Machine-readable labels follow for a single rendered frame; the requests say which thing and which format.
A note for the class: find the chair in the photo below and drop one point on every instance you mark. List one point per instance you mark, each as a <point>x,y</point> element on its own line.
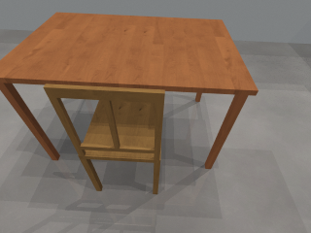
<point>126,125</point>

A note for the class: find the table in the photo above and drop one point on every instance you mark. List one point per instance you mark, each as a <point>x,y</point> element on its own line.
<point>176,54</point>

